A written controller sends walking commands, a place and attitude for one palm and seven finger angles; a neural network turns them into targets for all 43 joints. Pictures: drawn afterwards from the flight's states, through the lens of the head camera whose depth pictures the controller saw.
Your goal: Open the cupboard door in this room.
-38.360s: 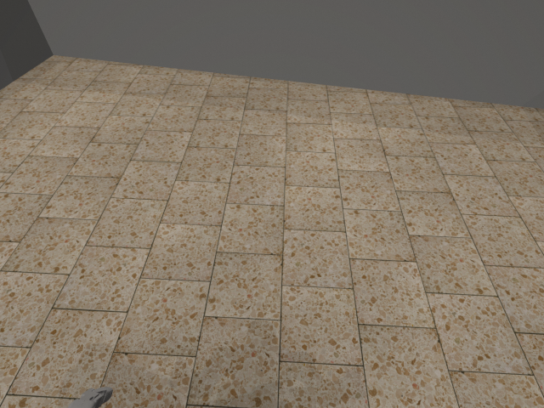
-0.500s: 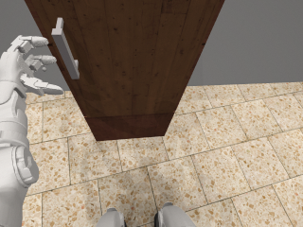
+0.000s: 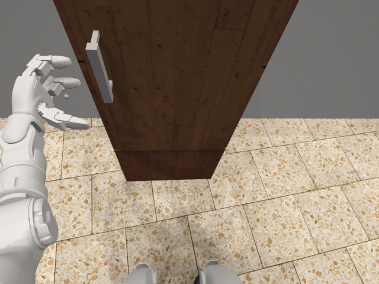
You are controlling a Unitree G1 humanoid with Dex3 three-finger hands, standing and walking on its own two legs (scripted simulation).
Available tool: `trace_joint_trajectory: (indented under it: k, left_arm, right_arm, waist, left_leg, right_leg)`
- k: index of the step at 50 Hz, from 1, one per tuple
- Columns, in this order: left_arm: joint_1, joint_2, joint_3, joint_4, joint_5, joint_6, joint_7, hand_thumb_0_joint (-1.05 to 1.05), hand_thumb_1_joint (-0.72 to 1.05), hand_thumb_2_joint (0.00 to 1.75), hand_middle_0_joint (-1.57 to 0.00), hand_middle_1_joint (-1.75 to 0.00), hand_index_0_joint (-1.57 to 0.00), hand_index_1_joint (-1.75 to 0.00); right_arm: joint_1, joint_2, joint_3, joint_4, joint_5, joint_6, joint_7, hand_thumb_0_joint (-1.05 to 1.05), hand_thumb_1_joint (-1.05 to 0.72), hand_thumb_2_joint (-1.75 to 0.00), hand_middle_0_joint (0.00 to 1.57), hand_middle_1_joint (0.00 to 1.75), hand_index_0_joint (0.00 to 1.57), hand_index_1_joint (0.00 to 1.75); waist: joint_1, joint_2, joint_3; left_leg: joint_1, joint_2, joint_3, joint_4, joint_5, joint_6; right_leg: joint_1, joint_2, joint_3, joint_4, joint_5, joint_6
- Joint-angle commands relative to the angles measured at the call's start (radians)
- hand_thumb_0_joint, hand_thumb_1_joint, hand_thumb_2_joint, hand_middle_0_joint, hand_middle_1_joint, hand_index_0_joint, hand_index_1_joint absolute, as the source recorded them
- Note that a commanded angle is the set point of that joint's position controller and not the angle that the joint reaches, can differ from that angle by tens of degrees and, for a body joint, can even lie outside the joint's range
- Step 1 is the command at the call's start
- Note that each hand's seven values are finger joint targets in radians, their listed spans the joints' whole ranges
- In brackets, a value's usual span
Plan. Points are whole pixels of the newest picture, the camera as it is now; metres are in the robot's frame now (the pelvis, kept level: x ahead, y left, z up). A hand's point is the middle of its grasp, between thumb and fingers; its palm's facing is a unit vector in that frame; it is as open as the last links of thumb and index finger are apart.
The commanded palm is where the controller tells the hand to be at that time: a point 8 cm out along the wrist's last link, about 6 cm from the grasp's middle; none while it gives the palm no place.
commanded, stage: move the hooked fingers beside the handle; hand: left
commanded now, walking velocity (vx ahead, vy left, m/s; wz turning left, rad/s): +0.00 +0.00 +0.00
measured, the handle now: (102, 69) +0.54 +0.17 +0.09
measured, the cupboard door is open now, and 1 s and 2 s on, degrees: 0 0 0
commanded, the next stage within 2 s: slide the fingers in behind the handle in 0.30 s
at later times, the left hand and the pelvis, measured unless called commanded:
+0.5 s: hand (74, 93) +0.48 +0.22 +0.09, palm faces +0.00 -1.00 +0.00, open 14.0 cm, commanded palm +0.45 +0.26 +0.09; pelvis -0.01 +0.00 +0.00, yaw +0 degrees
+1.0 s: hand (90, 95) +0.48 +0.19 +0.08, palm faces +0.00 -1.00 +0.00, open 14.0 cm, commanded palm +0.46 +0.23 +0.09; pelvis -0.01 +0.00 +0.00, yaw +1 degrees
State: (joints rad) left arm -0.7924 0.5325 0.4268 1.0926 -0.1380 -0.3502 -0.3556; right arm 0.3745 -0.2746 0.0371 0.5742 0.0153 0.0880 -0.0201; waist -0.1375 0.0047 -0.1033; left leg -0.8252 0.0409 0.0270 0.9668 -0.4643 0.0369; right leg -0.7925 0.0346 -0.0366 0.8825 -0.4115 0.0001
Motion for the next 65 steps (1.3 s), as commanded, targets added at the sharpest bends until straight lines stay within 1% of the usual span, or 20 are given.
trace_joint_trajectory:
  k: [1,6,9,12,13,16,20,23,28,31,34,35,40,42,46,50,54,57,62,65]
  left_arm:
    - [-0.434,0.295,0.017,-0.234,-0.011,-0.078,0.003,0.00,-0.50,0.30,-0.30,-1.20,-0.30,-1.20]
    - [-0.467,0.280,-0.009,-0.136,-0.025,-0.046,-0.024,0.00,-0.50,0.30,-0.30,-1.20,-0.30,-1.20]
    - [-0.513,0.249,-0.041,-0.105,-0.025,-0.045,-0.032,0.00,-0.50,0.30,-0.30,-1.20,-0.30,-1.20]
    - [-0.552,0.224,-0.048,-0.159,-0.030,-0.071,-0.024,0.00,-0.50,0.30,-0.30,-1.20,-0.30,-1.20]
    - [-0.555,0.249,-0.030,-0.167,-0.027,-0.079,-0.020,0.00,-0.50,0.30,-0.30,-1.20,-0.30,-1.20]
    - [-0.539,0.252,-0.019,-0.149,-0.027,-0.077,-0.007,0.00,-0.50,0.30,-0.30,-1.20,-0.30,-1.20]
    - [-0.503,0.332,0.039,-0.133,-0.002,-0.061,0.020,0.00,-0.50,0.30,-0.30,-1.20,-0.30,-1.20]
    - [-0.481,0.314,0.036,-0.206,-0.002,-0.074,0.032,0.00,-0.50,0.30,-0.30,-1.20,-0.30,-1.20]
    - [-0.448,0.237,-0.003,-0.211,-0.018,-0.079,0.035,0.00,-0.50,0.30,-0.30,-1.20,-0.30,-1.20]
    - [-0.467,0.197,-0.039,-0.159,-0.017,-0.058,0.039,0.00,-0.50,0.30,-0.30,-1.20,-0.30,-1.20]
    - [-0.469,0.224,-0.022,-0.149,-0.009,-0.057,0.050,0.00,-0.50,0.30,-0.30,-1.20,-0.30,-1.20]
    - [-0.484,0.200,-0.038,-0.150,-0.010,-0.057,0.054,0.00,-0.50,0.30,-0.30,-1.20,-0.30,-1.20]
    - [-0.546,0.200,-0.037,-0.215,-0.002,-0.104,0.074,0.00,-0.50,0.30,-0.30,-1.20,-0.30,-1.20]
    - [-0.542,0.164,-0.058,-0.212,-0.006,-0.113,0.078,0.00,-0.50,0.30,-0.30,-1.20,-0.30,-1.20]
    - [-0.531,0.167,-0.057,-0.141,0.004,-0.081,0.091,0.00,-0.50,0.30,-0.30,-1.20,-0.30,-1.20]
    - [-0.540,0.170,-0.054,-0.171,0.008,-0.077,0.104,0.00,-0.50,0.30,-0.30,-1.20,-0.30,-1.20]
    - [-0.522,0.178,-0.030,-0.192,0.005,-0.095,0.118,0.00,-0.50,0.30,-0.30,-1.20,-0.30,-1.20]
    - [-0.520,0.122,-0.071,-0.217,0.005,-0.102,0.119,0.00,-0.50,0.30,-0.30,-1.20,-0.30,-1.20]
    - [-0.450,0.122,-0.052,-0.190,0.002,-0.083,0.138,0.00,-0.50,0.30,-0.30,-1.20,-0.30,-1.20]
    - [-0.469,0.082,-0.086,-0.179,0.005,-0.073,0.150,0.00,-0.50,0.30,-0.30,-1.20,-0.30,-1.20]
  right_arm:
    - [0.145,-0.175,-0.071,-0.055,0.006,-0.015,-0.010,0.00,-0.90,-0.90,0.20,0.30,0.20,0.30]
    - [0.142,-0.187,-0.064,-0.043,0.009,-0.019,-0.019,0.00,-0.90,-0.90,0.20,0.30,0.20,0.30]
    - [0.145,-0.189,-0.062,-0.034,0.007,-0.027,-0.024,0.00,-0.90,-0.90,0.20,0.30,0.20,0.30]
    - [0.153,-0.187,-0.067,-0.028,-0.001,-0.039,-0.021,0.00,-0.90,-0.90,0.20,0.30,0.20,0.30]
    - [0.159,-0.192,-0.069,-0.021,-0.003,-0.040,-0.020,0.00,-0.90,-0.90,0.20,0.30,0.20,0.30]
    - [0.159,-0.190,-0.067,-0.021,-0.003,-0.041,-0.016,0.00,-0.90,-0.90,0.20,0.30,0.20,0.30]
    - [0.169,-0.194,-0.065,-0.033,-0.002,-0.034,-0.015,0.00,-0.90,-0.90,0.20,0.30,0.20,0.30]
    - [0.168,-0.184,-0.067,-0.051,-0.004,-0.034,-0.008,0.00,-0.90,-0.90,0.20,0.30,0.20,0.30]
    - [0.168,-0.180,-0.075,-0.046,0.000,-0.030,-0.003,0.00,-0.90,-0.90,0.20,0.30,0.20,0.30]
    - [0.169,-0.181,-0.075,-0.037,0.001,-0.028,-0.003,0.00,-0.90,-0.90,0.20,0.30,0.20,0.30]
    - [0.170,-0.185,-0.073,-0.035,0.001,-0.031,-0.006,0.00,-0.90,-0.90,0.20,0.30,0.20,0.30]
    - [0.167,-0.179,-0.071,-0.036,0.000,-0.033,-0.005,0.00,-0.90,-0.90,0.20,0.30,0.20,0.30]
    - [0.162,-0.173,-0.075,-0.026,-0.005,-0.047,-0.001,0.00,-0.90,-0.90,0.20,0.30,0.20,0.30]
    - [0.162,-0.170,-0.074,-0.025,-0.007,-0.050,0.001,0.00,-0.90,-0.90,0.20,0.30,0.20,0.30]
    - [0.159,-0.175,-0.073,-0.021,-0.003,-0.048,0.002,0.00,-0.90,-0.90,0.20,0.30,0.20,0.30]
    - [0.158,-0.171,-0.071,-0.030,-0.006,-0.047,0.003,0.00,-0.90,-0.90,0.20,0.30,0.20,0.30]
    - [0.164,-0.169,-0.076,-0.031,-0.008,-0.048,0.007,0.00,-0.90,-0.90,0.20,0.30,0.20,0.30]
    - [0.163,-0.161,-0.078,-0.030,-0.009,-0.047,0.011,0.00,-0.90,-0.90,0.20,0.30,0.20,0.30]
    - [0.168,-0.164,-0.081,-0.033,-0.007,-0.040,0.017,0.00,-0.90,-0.90,0.20,0.30,0.20,0.30]
    - [0.158,-0.156,-0.078,-0.034,-0.006,-0.037,0.019,0.00,-0.90,-0.90,0.20,0.30,0.20,0.30]
  waist:
    - [0.000,0.163,-0.455]
    - [-0.031,0.102,-0.360]
    - [-0.046,0.120,-0.341]
    - [-0.041,0.173,-0.403]
    - [-0.037,0.167,-0.441]
    - [-0.029,0.153,-0.447]
    - [-0.007,0.122,-0.446]
    - [0.007,0.159,-0.498]
    - [-0.006,0.132,-0.451]
    - [-0.028,0.090,-0.368]
    - [-0.021,0.094,-0.359]
    - [-0.026,0.089,-0.355]
    - [-0.023,0.144,-0.441]
    - [-0.029,0.137,-0.442]
    - [-0.034,0.102,-0.400]
    - [-0.025,0.126,-0.436]
    - [-0.016,0.091,-0.471]
    - [-0.021,0.124,-0.480]
    - [-0.006,0.071,-0.446]
    - [-0.019,0.067,-0.402]
  left_leg:
    - [0.382,-0.013,-0.070,-0.091,0.510,-0.013]
    - [0.307,-0.014,-0.075,-0.103,0.384,-0.006]
    - [0.309,-0.014,-0.085,-0.102,0.347,-0.008]
    - [0.382,-0.010,-0.102,-0.092,0.395,-0.015]
    - [0.407,-0.004,-0.111,-0.090,0.413,-0.020]
    - [0.381,-0.008,-0.106,-0.089,0.407,-0.019]
    - [0.327,-0.013,-0.093,-0.095,0.392,-0.012]
    - [0.359,-0.014,-0.081,-0.090,0.447,-0.014]
    - [0.366,-0.008,-0.079,-0.097,0.451,-0.015]
    - [0.311,-0.012,-0.077,-0.111,0.359,-0.009]
    - [0.300,-0.015,-0.077,-0.115,0.339,-0.008]
    - [0.291,-0.017,-0.074,-0.114,0.325,-0.006]
    - [0.357,-0.016,-0.085,-0.094,0.373,-0.014]
    - [0.366,-0.016,-0.089,-0.090,0.390,-0.014]
    - [0.308,-0.020,-0.078,-0.093,0.337,-0.009]
    - [0.326,-0.021,-0.078,-0.088,0.384,-0.012]
    - [0.325,-0.021,-0.075,-0.076,0.419,-0.010]
    - [0.354,-0.022,-0.072,-0.072,0.462,-0.012]
    - [0.322,-0.024,-0.068,-0.085,0.442,-0.011]
    - [0.287,-0.029,-0.055,-0.091,0.402,-0.007]
  right_leg:
    - [0.150,0.025,0.008,-0.069,0.377,-0.021]
    - [0.119,0.025,0.007,-0.087,0.302,-0.020]
    - [0.067,0.022,0.003,-0.086,0.253,-0.023]
    - [0.030,0.023,-0.004,-0.070,0.245,-0.030]
    - [0.023,0.023,-0.004,-0.066,0.244,-0.028]
    - [0.045,0.023,-0.004,-0.063,0.248,-0.026]
    - [0.096,0.023,0.002,-0.063,0.264,-0.023]
    - [0.127,0.026,0.005,-0.059,0.316,-0.022]
    - [0.114,0.032,-0.001,-0.070,0.317,-0.023]
    - [0.095,0.029,-0.002,-0.087,0.265,-0.019]
    - [0.095,0.025,0.003,-0.087,0.250,-0.022]
    - [0.098,0.025,0.006,-0.090,0.245,-0.020]
    - [0.086,0.024,0.008,-0.070,0.263,-0.024]
    - [0.081,0.027,0.003,-0.063,0.271,-0.026]
    - [0.088,0.022,0.009,-0.074,0.257,-0.019]
    - [0.101,0.021,0.008,-0.062,0.294,-0.021]
    - [0.136,0.024,0.012,-0.055,0.340,-0.019]
    - [0.132,0.024,0.010,-0.051,0.369,-0.021]
    - [0.156,0.027,0.006,-0.061,0.367,-0.022]
    - [0.155,0.024,0.011,-0.071,0.363,-0.016]
